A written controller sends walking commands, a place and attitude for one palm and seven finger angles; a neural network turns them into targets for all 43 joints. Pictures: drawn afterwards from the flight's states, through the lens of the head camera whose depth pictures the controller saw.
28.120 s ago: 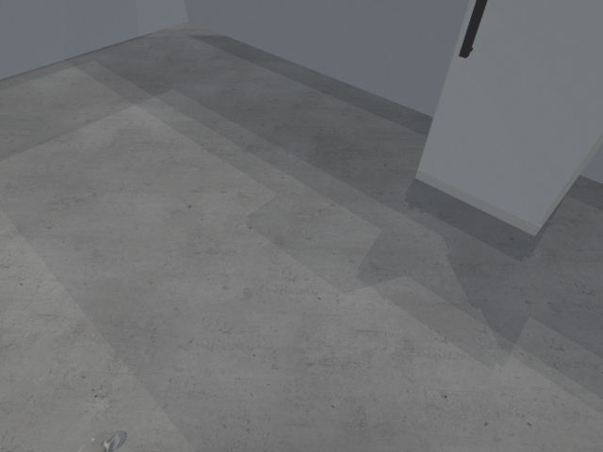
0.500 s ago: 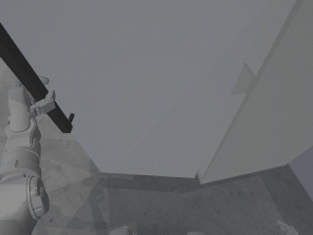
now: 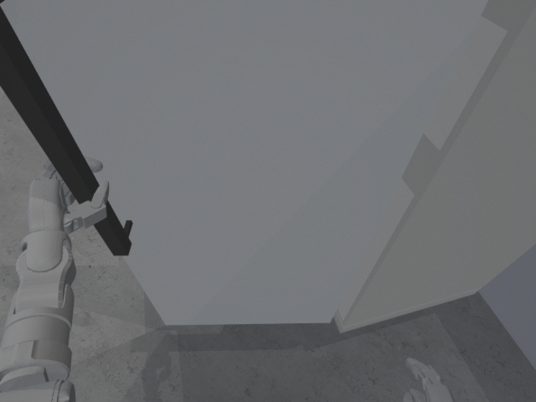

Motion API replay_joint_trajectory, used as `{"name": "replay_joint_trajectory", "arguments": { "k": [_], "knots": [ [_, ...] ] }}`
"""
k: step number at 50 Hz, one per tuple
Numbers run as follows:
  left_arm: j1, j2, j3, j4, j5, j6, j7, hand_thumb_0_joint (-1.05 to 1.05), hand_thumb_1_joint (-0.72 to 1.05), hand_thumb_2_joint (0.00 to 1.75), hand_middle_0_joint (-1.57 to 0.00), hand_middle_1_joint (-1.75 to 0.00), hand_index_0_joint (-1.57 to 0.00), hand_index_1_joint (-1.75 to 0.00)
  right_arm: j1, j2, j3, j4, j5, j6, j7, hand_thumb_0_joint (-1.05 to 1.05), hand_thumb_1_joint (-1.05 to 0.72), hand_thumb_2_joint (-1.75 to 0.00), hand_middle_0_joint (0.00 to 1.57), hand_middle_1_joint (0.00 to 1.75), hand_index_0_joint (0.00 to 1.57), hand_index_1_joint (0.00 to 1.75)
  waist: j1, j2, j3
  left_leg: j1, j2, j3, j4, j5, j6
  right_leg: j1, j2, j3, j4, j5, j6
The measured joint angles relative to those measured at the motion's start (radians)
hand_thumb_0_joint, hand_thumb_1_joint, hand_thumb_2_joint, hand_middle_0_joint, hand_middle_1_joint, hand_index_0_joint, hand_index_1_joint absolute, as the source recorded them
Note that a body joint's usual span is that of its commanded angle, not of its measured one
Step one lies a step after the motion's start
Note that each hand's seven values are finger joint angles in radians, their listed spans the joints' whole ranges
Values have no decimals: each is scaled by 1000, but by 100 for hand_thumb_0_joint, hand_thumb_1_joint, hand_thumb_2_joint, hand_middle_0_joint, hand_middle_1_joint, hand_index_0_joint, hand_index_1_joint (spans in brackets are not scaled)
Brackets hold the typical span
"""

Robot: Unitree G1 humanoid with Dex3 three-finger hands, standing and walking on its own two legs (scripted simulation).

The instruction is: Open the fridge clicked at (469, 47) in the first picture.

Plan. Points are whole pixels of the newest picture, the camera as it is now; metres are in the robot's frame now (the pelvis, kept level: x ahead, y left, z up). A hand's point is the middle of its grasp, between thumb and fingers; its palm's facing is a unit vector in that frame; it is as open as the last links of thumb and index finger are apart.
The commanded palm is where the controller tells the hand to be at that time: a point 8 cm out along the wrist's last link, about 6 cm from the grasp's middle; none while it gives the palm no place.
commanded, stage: stop walking and hold the door back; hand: left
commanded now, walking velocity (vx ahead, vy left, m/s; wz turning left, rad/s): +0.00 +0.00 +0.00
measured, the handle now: (80, 157) +0.41 +0.30 +0.14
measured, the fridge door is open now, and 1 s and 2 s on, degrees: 76 75 73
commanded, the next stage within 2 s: loosen the grip on the handle in 0.56 s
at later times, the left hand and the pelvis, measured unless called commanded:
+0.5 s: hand (96, 205) +0.36 +0.27 +0.09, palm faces +0.36 -0.90 -0.25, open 5.9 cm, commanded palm +0.33 +0.33 +0.09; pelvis -0.03 -0.01 +0.00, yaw +0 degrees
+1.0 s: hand (96, 199) +0.38 +0.28 +0.09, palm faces +0.34 -0.91 -0.22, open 11.0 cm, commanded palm +0.34 +0.31 +0.10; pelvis -0.04 -0.01 -0.01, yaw +0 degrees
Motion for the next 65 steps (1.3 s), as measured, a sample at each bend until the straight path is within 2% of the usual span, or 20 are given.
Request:
{"name": "replay_joint_trajectory", "arguments": {
  "k": [3, 6, 15, 26, 33, 34, 35, 37, 39, 42, 46, 50, 53, 54, 57, 60, 65],
  "knots": [
    [-6, 14, -7, 16, 3, 2, 11, -6, 58, 74, -42, -139, -43, -139, -6, -2, -6, -23, -8, -7, -1, 1, -90, -90, 21, 30, 20, 30, -13, -12, -5, 0, -2, 5, -14, 14, 5, -7, 2, 11, 2, -9, -1],
    [-9, 19, -1, 21, 2, 5, 20, -6, 58, 73, -41, -139, -42, -139, -5, -6, -8, -37, -7, -8, 0, 1, -90, -90, 21, 30, 20, 30, -23, -8, -1, -8, 8, -1, -16, 27, 0, -1, 13, 5, -33, 43, -4],
    [-92, 22, -13, 143, -7, -11, 23, -6, 59, 75, -39, -138, -42, -140, 43, -35, -18, 15, 1, 5, -11, 1, -90, -90, 21, 30, 20, 30, 0, 14, -3, -33, 27, -12, -36, 61, -16, -14, 34, -7, -74, 77, -18],
    [-212, 70, 22, 389, -4, -24, -8, -8, 57, 78, -38, -136, -45, -140, 80, -63, -28, 64, 14, 26, -15, 1, -90, -90, 21, 30, 20, 30, -28, 31, -20, -44, 35, -17, -36, 74, -22, -25, 42, -10, -75, 89, -26],
    [-242, 84, 41, 442, -1, -24, -13, -8, 57, 78, -37, -136, -46, -140, 97, -66, -30, 61, 16, 24, -15, 1, -90, -90, 21, 30, 20, 30, -40, 25, -23, -43, 34, -12, -49, 82, -20, -27, 41, -6, -84, 97, -24],
    [-266, 83, 77, 444, 41, -13, -36, -7, 56, 78, -37, -136, -46, -140, 104, -60, -43, 47, 6, 19, -5, 1, -90, -90, 21, 30, 20, 30, -32, 20, -11, -42, 35, -9, -44, 81, -19, -28, 42, -3, -78, 97, -24],
    [-301, 88, 122, 449, 82, 17, -68, -7, 54, 77, -37, -136, -46, -140, 109, -52, -58, 44, -21, 2, 11, 1, -90, -90, 21, 30, 20, 30, -29, 10, -9, -52, 33, -8, -41, 83, -18, -44, 39, -3, -62, 94, -28],
    [-359, 118, 129, 477, 95, 60, -92, -5, 51, 75, -39, -137, -46, -140, 113, -45, -65, 42, -32, -25, 28, 1, -90, -90, 21, 30, 20, 30, -38, -11, -25, -84, 21, -15, -45, 96, -20, -84, 28, -10, -38, 87, -34],
    [-374, 142, 137, 472, 83, 72, -108, -3, 47, 73, -40, -138, -46, -140, 111, -48, -56, 28, -32, -36, 39, 1, -90, -90, 21, 30, 20, 30, -46, -27, -36, -110, 19, -15, -43, 104, -18, -116, 25, -10, -23, 86, -36],
    [-347, 155, 116, 423, 77, 51, -94, -1, 38, 67, -41, -138, -46, -140, 112, -59, -51, -2, -27, -42, 54, 1, -90, -90, 21, 30, 20, 30, -50, -34, -44, -145, 20, -14, -18, 93, -14, -153, 27, -6, 0, 82, -37],
    [-313, 134, 71, 359, 52, 43, -70, 0, 14, 54, -41, -137, -45, -139, 117, -73, -46, -16, -9, -42, 63, 1, -90, -90, 21, 30, 20, 30, -33, -32, -53, -182, 5, -34, 21, 61, -5, -187, 25, -1, 32, 65, -34],
    [-296, 115, 41, 331, 19, 80, -55, 0, -16, 39, -40, -136, -44, -137, 113, -68, -35, -12, 5, -48, 59, 1, -90, -90, 21, 30, 20, 30, -19, -32, -59, -203, -6, -53, 47, 44, -2, -204, 25, -1, 54, 46, -29],
    [-265, 91, 25, 276, 23, 95, -36, 0, -31, 31, -38, -134, -42, -135, 110, -56, -30, -12, 2, -58, 57, 1, -90, -90, 21, 30, 20, 30, -13, -27, -64, -215, -8, -61, 66, 37, -8, -211, 24, -5, 68, 29, -28],
    [-256, 87, 38, 271, 30, 85, -35, 0, -35, 29, -38, -133, -41, -133, 105, -52, -25, -10, -2, -59, 55, 1, -90, -90, 21, 30, 20, 30, -15, -26, -68, -218, -8, -61, 72, 29, -8, -214, 24, -5, 72, 22, -27],
    [-232, 103, 79, 266, 31, 72, -37, 0, -44, 25, -36, -129, -39, -130, 90, -39, -11, -16, -9, -51, 49, 1, -90, -90, 21, 30, 20, 30, -22, -22, -70, -232, -5, -61, 94, 4, -7, -223, 27, -5, 83, 5, -25],
    [-190, 100, 77, 199, 22, 75, -55, -1, -49, 23, -33, -125, -42, -130, 97, -27, -15, -23, -14, -51, 50, 1, -90, -90, 21, 30, 20, 30, -9, -13, -78, -240, -3, -62, 108, -17, -6, -225, 29, -5, 86, -10, -23],
    [-107, 64, 79, 77, -33, 117, -75, -1, -53, 21, -28, -120, -38, -125, 110, -18, -24, -21, -10, -49, 53, 1, -90, -90, 21, 30, 20, 30, 14, 9, -108, -229, -3, -62, 117, -48, -4, -207, 29, -4, 78, -32, -17]
  ]
}}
